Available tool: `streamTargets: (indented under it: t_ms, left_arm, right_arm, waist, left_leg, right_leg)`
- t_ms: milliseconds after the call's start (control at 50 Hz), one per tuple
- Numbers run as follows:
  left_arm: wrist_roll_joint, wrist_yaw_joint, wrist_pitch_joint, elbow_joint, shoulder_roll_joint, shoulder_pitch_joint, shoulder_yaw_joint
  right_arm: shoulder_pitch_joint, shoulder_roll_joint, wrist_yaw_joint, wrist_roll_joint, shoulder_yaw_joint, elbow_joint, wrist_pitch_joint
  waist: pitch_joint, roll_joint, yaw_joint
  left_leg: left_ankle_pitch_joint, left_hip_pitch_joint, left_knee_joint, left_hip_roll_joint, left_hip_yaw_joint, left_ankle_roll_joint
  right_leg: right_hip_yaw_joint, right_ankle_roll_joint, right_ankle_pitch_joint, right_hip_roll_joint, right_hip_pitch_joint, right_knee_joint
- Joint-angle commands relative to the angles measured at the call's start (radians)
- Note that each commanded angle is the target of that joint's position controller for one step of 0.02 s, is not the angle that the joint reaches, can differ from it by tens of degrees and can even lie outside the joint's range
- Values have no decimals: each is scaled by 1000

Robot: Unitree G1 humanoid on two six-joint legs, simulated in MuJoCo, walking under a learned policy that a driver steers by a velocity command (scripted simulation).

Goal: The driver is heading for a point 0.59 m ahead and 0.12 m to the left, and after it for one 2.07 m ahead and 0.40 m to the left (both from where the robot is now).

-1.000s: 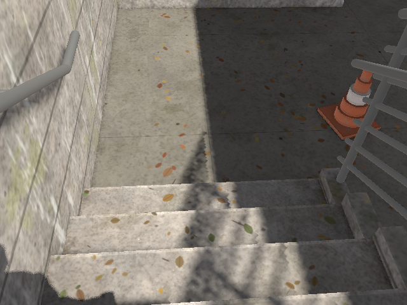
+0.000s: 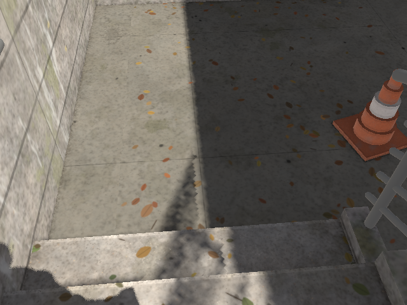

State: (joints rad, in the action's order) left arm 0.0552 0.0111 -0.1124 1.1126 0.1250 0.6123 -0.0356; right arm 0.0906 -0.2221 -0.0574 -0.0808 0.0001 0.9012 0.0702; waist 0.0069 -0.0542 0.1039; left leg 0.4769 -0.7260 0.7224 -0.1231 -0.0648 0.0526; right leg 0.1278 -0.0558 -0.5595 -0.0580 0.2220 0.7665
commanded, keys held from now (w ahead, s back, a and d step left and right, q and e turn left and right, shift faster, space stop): w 1.00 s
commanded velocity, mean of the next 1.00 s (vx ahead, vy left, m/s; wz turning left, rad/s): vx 0.50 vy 0.00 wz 0.00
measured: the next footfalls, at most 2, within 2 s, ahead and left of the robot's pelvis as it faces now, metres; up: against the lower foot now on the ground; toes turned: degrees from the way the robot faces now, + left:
left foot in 0.18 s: +0.26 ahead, +0.15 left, -0.17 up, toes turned +5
right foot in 0.74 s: +0.61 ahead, -0.13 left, -0.34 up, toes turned -5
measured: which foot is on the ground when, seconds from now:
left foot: up 0.00-0.16, down 0.18-0.76, up 0.78-1.00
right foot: down 0.00-0.18, up 0.20-0.72, down 0.74-1.00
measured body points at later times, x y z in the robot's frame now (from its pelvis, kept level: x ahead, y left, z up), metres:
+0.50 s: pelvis +0.29 +0.05 -0.16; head +0.30 +0.05 +0.29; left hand +0.42 +0.27 -0.29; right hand +0.15 -0.15 -0.30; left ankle +0.22 +0.14 -0.87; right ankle +0.47 -0.10 -0.81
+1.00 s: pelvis +0.59 -0.04 -0.32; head +0.60 -0.04 +0.13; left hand +0.52 +0.19 -0.46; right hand +0.67 -0.29 -0.46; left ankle +0.70 +0.11 -0.97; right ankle +0.57 -0.12 -1.04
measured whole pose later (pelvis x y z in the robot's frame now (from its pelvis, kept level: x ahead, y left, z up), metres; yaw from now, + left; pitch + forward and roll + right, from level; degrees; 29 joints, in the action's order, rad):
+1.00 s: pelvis +0.59 -0.04 -0.32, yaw +0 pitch +1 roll -3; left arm 0.09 0.04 -0.12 1.06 0.19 0.49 0.00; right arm 0.26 -0.23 -0.04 -0.09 0.02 0.96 0.11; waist 0.01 -0.06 0.02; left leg -0.03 -0.77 1.13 -0.15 -0.04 0.06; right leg 0.14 -0.08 -0.33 -0.07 0.25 0.55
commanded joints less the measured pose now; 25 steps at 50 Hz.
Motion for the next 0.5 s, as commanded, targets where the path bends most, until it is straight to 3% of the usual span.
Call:
streamTargets:
  t_ms: [20, 40, 60, 80, 100, 120, 140, 160, 180, 200, 220, 240, 260, 280, 300, 320, 340, 360, 380, 400, 420, 440, 460, 480, 500]
  left_arm:
    - [68, 7, -15, -1, 46, 107, -11]
    - [-93, -26, 21, -63, 169, -40, 37]
    - [62, -9, -3, -7, 60, 91, -19]
    - [-64, -44, 34, -48, 184, 8, 46]
    - [58, -28, 21, 4, 91, 117, -1]
    - [44, -19, 25, 19, 97, 129, 9]
    - [-27, -59, 67, -8, 185, 61, 58]
    - [76, -5, 55, 42, 97, 142, 11]
    - [85, 58, 66, 61, 149, 133, 32]
    - [60, 110, 62, 72, 10, 268, 14]
    - [8, 135, 39, -28, 93, 115, 33]
    - [-12, 137, 16, -132, 148, -78, 47]
    - [-33, 111, 7, -185, 161, -187, 50]
    - [-20, 77, 5, -178, 157, -199, 56]
    - [-2, 52, 13, -164, 85, -141, 37]
    - [21, 38, 28, -171, 16, -156, 17]
    - [56, 41, 38, -170, -13, -153, 13]
    - [59, 52, 38, -167, 8, -184, 20]
    - [62, 60, 40, -170, 39, -235, 32]
    - [59, 70, 41, -183, 48, -256, 30]
    - [64, 76, 43, -173, 47, -203, 20]
    - [71, 75, 40, -170, 61, -179, 22]
    - [61, 66, 41, -212, 74, -308, 12]
    - [70, 59, 40, -239, 109, -427, 18]
    - [77, 55, 39, -261, 88, -517, 6]
  right_arm:
    - [-26, -33, -16, -36, -7, -55, -7]
    - [-141, -44, 4, 95, 17, -92, -25]
    - [-134, -28, -16, -35, -24, -105, -16]
    - [-220, -18, -1, 109, 7, -106, -16]
    - [-141, -26, -16, -43, -29, -100, -9]
    - [-121, -35, -17, -49, -8, -84, -10]
    - [-111, -61, 18, 112, 22, -34, -6]
    - [131, -93, 5, -10, 17, 53, 7]
    - [459, -172, 12, -15, 74, 160, 21]
    - [690, -250, -6, -7, 92, 197, 9]
    - [719, -297, -17, -9, 117, 201, -4]
    - [672, -271, -11, -38, 116, 182, -5]
    - [581, -235, -11, -12, 108, 177, -8]
    - [467, -119, -18, -5, 69, 148, -1]
    - [355, -45, -17, -28, 35, 125, 4]
    - [308, 33, -4, -33, 6, 117, 18]
    - [260, 52, 21, -12, -1, 104, 47]
    - [235, 63, 33, 25, -8, 86, 70]
    - [286, 13, 30, 28, -8, 104, 80]
    - [349, -20, 19, 0, -9, 133, 79]
    - [385, -39, 11, -21, -7, 143, 78]
    - [393, -50, 5, -26, -8, 134, 76]
    - [465, -10, 17, -31, -20, 186, 85]
    - [600, 22, 45, 1, -29, 214, 85]
    - [713, 58, 65, -5, -45, 259, 80]
  waist:
    - [-185, 69, -15]
    - [-123, 89, -1]
    - [-172, 75, 8]
    - [-177, 73, 57]
    - [-182, 88, 35]
    - [-202, 130, 23]
    - [-215, 69, 59]
    - [-90, 11, -51]
    - [-13, -21, -193]
    - [330, -237, -218]
    - [389, -204, -275]
    - [287, -105, -315]
    - [125, -6, -286]
    - [4, 66, -214]
    - [-64, 115, -104]
    - [-151, 87, -54]
    - [-152, 67, -43]
    - [-139, 93, -68]
    - [-110, 39, -89]
    - [-90, -10, -89]
    - [-80, -6, -66]
    - [-62, 30, -62]
    - [-92, 45, -126]
    - [-103, 74, -213]
    - [-115, 64, -261]
  left_leg:
    - [5, 74, -109, -9, 20, -1]
    - [15, 233, -124, 70, 93, -22]
    - [-43, 210, -192, -4, 20, -1]
    - [-29, 218, -228, 75, 118, -32]
    - [-109, 222, -336, -17, 10, 3]
    - [-225, 178, -379, -6, 26, 20]
    - [-202, 282, -423, 35, 85, -1]
    - [1, 523, -543, -4, 73, 28]
    - [83, 936, -517, 10, 124, 69]
    - [579, 1540, -72, -162, 1, 294]
    - [601, 1614, -15, -241, -127, 361]
    - [258, 1542, -103, -293, -224, 377]
    - [-195, 1277, -231, -340, -294, 362]
    - [-337, 969, -299, -298, -254, 334]
    - [-396, 643, -338, -278, -211, 312]
    - [-413, 394, -400, -234, -169, 289]
    - [-531, 284, -440, -134, -91, 256]
    - [-578, 167, -457, -81, -6, 250]
    - [-628, 131, -446, -58, -15, 266]
    - [-548, 114, -396, -69, -44, 272]
    - [-498, 173, -318, -101, -85, 284]
    - [-451, 183, -262, -94, -71, 278]
    - [-546, 443, -211, -139, -161, 269]
    - [-623, 713, -145, -153, -214, 275]
    - [-671, 806, -97, -170, -279, 281]
  right_leg:
    - [-271, -196, 214, 273, 191, -142]
    - [-243, -135, 259, 205, 228, -98]
    - [-294, -147, 163, 252, 212, -71]
    - [-230, -122, 282, 218, 140, -45]
    - [-335, -125, 216, 272, 87, 4]
    - [-381, -145, 361, 311, -25, 20]
    - [-242, -130, 484, 200, -22, 213]
    - [-300, -74, 428, 239, 12, 304]
    - [-201, -10, 465, 166, 183, 547]
    - [-120, 65, -157, 26, 523, 1064]
    - [-120, 69, -347, 16, 741, 1364]
    - [-127, 60, -325, 32, 1008, 1420]
    - [-144, 38, -195, 102, 1091, 1338]
    - [-167, 14, -46, 148, 1008, 1193]
    - [-253, -25, 152, 210, 813, 1004]
    - [-287, -55, 312, 262, 719, 832]
    - [-254, -78, 466, 269, 616, 598]
    - [-199, -76, 656, 244, 480, 329]
    - [-155, -60, 690, 206, 409, 309]
    - [-144, -37, 712, 193, 382, 355]
    - [-203, -21, 766, 202, 438, 366]
    - [-173, -5, 756, 182, 419, 368]
    - [-310, 17, 855, 257, 704, 252]
    - [-302, 38, 913, 250, 967, 88]
    - [-299, 50, 926, 260, 1076, 20]
Velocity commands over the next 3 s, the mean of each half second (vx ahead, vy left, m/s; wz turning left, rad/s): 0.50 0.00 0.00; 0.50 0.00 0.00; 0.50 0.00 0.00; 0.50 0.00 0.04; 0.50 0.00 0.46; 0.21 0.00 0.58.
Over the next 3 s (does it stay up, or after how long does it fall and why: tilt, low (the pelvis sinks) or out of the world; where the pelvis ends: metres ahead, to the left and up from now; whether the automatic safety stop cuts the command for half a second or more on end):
stays up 1.69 0.11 -0.65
